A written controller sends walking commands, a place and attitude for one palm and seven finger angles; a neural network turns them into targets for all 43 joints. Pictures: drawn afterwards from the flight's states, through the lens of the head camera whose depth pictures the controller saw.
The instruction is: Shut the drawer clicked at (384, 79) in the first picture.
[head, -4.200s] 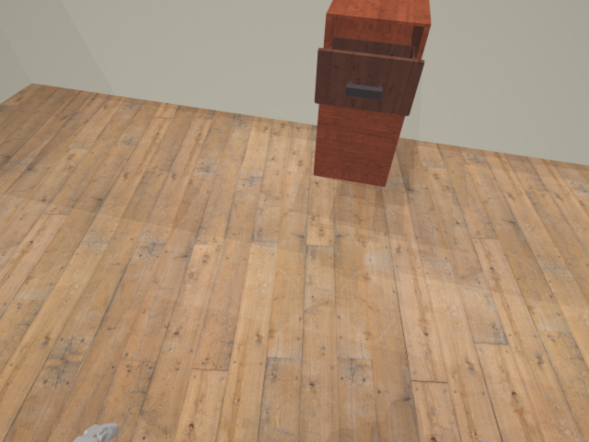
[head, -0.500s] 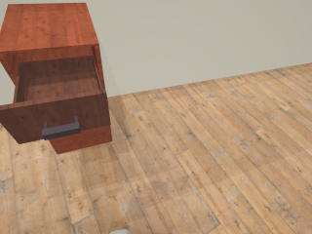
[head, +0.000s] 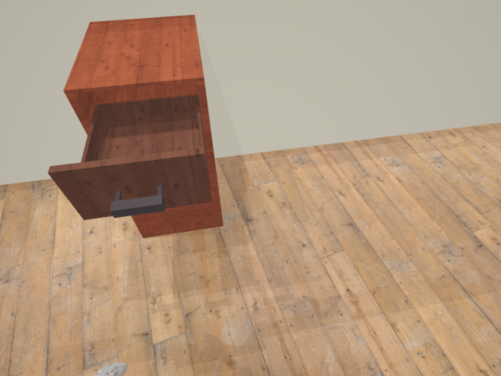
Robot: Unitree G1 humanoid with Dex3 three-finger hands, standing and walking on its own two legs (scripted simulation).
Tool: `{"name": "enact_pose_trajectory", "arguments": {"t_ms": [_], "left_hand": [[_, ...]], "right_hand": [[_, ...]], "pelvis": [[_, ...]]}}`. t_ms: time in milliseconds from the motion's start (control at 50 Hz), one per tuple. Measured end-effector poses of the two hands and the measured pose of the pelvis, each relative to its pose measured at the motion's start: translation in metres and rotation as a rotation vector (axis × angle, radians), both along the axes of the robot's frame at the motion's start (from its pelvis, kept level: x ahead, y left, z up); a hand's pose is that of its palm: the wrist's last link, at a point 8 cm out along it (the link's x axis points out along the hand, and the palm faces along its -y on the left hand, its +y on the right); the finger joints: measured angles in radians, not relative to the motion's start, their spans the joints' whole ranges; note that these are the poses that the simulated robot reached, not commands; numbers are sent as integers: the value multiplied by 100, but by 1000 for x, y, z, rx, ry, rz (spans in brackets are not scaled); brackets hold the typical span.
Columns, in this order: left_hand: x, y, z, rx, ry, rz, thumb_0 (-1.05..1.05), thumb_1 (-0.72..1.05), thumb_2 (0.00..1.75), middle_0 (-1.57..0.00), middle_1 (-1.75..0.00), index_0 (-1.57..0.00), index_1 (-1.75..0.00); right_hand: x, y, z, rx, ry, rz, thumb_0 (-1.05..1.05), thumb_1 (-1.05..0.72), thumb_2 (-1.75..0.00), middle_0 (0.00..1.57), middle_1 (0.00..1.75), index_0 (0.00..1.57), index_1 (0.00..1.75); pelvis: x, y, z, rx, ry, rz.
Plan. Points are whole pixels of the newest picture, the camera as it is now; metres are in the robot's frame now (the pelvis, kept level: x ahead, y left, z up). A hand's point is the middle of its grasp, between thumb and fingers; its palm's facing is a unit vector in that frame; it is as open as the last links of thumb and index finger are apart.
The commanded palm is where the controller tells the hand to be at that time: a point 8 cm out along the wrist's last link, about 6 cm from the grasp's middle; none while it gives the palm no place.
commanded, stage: turn to face it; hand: left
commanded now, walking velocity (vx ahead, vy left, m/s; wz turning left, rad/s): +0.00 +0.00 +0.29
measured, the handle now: (139, 198) +0.50 +0.27 -0.09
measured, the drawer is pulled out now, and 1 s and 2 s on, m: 0.30 0.30 0.30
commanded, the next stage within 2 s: take the last steps up to it in 0.14 s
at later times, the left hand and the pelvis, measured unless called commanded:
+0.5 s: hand out of the picture -0.08 +0.12 -0.15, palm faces +0.30 -0.92 -0.25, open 7.3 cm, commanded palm none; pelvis -0.01 -0.05 +0.01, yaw +12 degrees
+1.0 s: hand out of the picture +0.05 +0.23 -0.18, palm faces +0.26 -0.96 -0.14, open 7.4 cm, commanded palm none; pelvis +0.07 +0.05 +0.01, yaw +10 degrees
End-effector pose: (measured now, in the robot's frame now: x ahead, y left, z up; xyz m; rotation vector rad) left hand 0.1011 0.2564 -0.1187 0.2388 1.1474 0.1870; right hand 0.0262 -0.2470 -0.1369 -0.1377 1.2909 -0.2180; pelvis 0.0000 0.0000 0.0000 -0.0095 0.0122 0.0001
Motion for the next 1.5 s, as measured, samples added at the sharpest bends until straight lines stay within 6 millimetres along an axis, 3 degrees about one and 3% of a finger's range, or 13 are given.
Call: {"name": "enact_pose_trajectory", "arguments": {"t_ms": [100, 220, 400, 600, 740, 840, 1020, 1140, 1240, 1280, 1340, 1420, 1500], "left_hand": [[-21, -31, 5, 25, -36, 28, 1, 91, 90, -20, -30, -20, -30], [-67, -59, 16, 12, 4, 118, 1, 90, 90, -20, -30, -21, -30], [-145, -84, 9, -29, 88, 266, 1, 92, 90, -20, -30, -21, -30], [-255, -103, 3, -137, 352, 423, 1, 91, 90, -20, -30, -21, -30], [-282, -88, -18, -238, 496, 466, 1, 90, 90, -20, -30, -20, -30], [-228, -47, -30, -240, 453, 378, 1, 91, 90, -20, -30, -20, -30], [-47, 27, -31, -155, 117, 262, 1, 91, 90, -19, -30, -20, -30], [62, 40, -21, -115, 14, 165, 1, 91, 90, -19, -30, -20, -30], [146, 28, -21, -86, -26, 75, 1, 91, 90, -19, -30, -20, -30], [171, 21, -26, -73, -55, 62, 1, 91, 90, -19, -30, -20, -30], [184, 9, -25, -77, -59, 82, 0, 91, 90, -19, -30, -20, -30], [172, -2, -20, -84, 5, 146, 0, 91, 90, -20, -30, -20, -30], [157, 7, -13, -44, 73, 182, -1, 95, 90, -20, -30, -21, -30]], "right_hand": [[5, -27, -19, 38, -8, 30, 1, -91, -90, 20, 30, 20, 30], [17, -49, -13, 54, -3, 103, 1, -91, -90, 20, 30, 20, 30], [34, -55, -11, 45, 42, 226, 1, -91, -90, 19, 30, 19, 30], [101, 1, 7, 53, -52, 360, 1, -91, -90, 19, 30, 19, 30], [146, 71, 13, 49, -179, 410, 1, -91, -90, 19, 30, 19, 30], [132, 87, 19, 31, -191, 295, -2, -93, -90, 20, 30, 20, 30], [84, 64, 18, -52, 25, 199, -3, -94, -90, 20, 30, 20, 30], [43, 71, 8, 0, 233, 115, -1, -92, -90, 20, 30, 19, 30], [33, 76, -2, 62, 381, 46, 0, -91, -90, 20, 30, 20, 30], [39, 74, -9, 87, 426, 26, 0, -91, -90, 20, 30, 20, 30], [72, 67, -16, 94, 417, 25, 1, -91, -90, 20, 30, 20, 30], [149, 58, -17, 80, 281, 78, 1, -91, -90, 20, 30, 20, 30], [229, 60, -17, 69, 119, 135, 1, -91, -90, 19, 30, 19, 30]], "pelvis": [[-9, -27, -7, 25, -12, 35], [-13, -49, 4, 57, -33, 105], [-16, -59, 8, 60, -33, 183], [-7, -32, 12, 37, -10, 208], [10, 10, -2, -7, -17, 202], [29, 32, 1, 5, -34, 182], [78, 50, 6, 14, -32, 177], [119, 49, 1, 15, -26, 171], [163, 39, -10, 12, -20, 157], [184, 32, -19, 22, -20, 156], [204, 25, -19, 10, -35, 160], [224, 23, -7, 11, -37, 162], [237, 24, -1, 11, -26, 158]]}}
